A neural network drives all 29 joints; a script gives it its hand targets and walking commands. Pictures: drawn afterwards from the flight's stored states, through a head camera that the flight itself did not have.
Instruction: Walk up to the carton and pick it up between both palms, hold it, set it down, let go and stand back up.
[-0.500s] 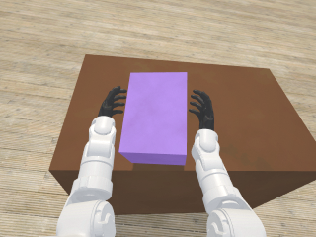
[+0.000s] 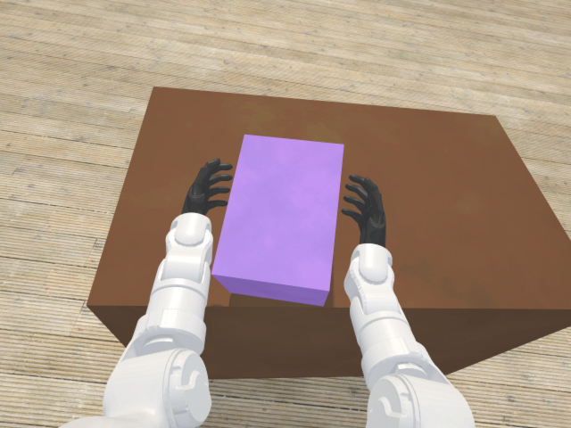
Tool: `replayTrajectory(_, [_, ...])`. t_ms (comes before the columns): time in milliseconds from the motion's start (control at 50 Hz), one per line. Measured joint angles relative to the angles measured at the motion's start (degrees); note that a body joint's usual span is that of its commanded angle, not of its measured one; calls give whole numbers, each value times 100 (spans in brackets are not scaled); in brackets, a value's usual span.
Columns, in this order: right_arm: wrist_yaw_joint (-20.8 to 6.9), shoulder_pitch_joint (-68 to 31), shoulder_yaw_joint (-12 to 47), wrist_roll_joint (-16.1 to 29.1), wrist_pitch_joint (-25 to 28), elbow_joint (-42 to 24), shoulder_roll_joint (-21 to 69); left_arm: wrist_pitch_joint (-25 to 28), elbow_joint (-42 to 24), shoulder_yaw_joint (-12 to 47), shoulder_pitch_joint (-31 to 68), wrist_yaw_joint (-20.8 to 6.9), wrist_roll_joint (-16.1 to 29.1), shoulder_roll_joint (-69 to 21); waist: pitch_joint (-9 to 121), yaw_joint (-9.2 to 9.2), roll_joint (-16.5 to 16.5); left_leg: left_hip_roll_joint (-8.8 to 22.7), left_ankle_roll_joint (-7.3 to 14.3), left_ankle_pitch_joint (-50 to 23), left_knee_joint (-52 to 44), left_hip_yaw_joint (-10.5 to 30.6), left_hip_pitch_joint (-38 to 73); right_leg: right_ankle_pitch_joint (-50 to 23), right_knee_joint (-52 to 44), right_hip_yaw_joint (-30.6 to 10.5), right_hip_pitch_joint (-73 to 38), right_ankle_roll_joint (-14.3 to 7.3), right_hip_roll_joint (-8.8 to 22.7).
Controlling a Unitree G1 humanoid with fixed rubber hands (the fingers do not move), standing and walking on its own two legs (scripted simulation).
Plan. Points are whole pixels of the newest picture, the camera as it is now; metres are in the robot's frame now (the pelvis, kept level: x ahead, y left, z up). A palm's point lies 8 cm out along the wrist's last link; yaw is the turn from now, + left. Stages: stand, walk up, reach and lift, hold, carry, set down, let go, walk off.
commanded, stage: set down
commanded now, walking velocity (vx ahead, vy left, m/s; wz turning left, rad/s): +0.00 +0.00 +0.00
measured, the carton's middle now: (284, 221) +0.42 -0.01 -0.01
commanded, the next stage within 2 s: none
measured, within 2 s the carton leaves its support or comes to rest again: neither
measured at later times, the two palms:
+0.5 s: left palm (202, 211) +0.39 +0.12 +0.03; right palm (369, 237) +0.36 -0.13 +0.04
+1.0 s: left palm (204, 212) +0.40 +0.12 +0.03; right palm (369, 238) +0.36 -0.13 +0.04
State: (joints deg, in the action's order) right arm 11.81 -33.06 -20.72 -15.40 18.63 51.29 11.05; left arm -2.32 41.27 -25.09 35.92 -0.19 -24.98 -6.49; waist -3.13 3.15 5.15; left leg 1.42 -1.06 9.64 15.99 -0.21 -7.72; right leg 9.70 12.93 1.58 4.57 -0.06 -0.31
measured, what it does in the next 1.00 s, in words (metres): stands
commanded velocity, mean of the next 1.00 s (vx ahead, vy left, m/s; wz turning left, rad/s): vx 0.00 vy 0.00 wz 0.00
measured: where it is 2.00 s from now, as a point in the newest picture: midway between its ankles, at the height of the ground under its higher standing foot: outside the picture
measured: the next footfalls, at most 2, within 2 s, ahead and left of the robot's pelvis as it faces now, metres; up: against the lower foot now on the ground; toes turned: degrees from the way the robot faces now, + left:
none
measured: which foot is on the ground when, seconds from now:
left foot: down 0.00-1.00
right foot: down 0.00-1.00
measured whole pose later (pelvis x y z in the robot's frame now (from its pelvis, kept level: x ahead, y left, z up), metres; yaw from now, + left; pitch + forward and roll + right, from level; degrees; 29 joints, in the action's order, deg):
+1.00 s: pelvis +0.00 +0.00 +0.00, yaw +0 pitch +6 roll +0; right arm 10.3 -34.6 -30.3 -22.9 20.6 51.9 12.9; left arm 6.3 48.2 -29.0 38.9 -0.1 -25.6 -7.1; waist -1.0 3.2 4.6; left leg 1.5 -1.1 9.6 17.4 -0.2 -13.9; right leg 9.7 14.4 1.6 10.8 -0.1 -0.3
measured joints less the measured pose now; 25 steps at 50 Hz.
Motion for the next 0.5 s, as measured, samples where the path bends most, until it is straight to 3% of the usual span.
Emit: replayTrajectory(500, [-72, -66, -605, -441, 127, 62, 124, 586, 547, -183, 194, 20, 0, 1, 214, 0, -51, 2, 0, 0, 106, 0, -463, -5, 98, 1, 460, 0, 0])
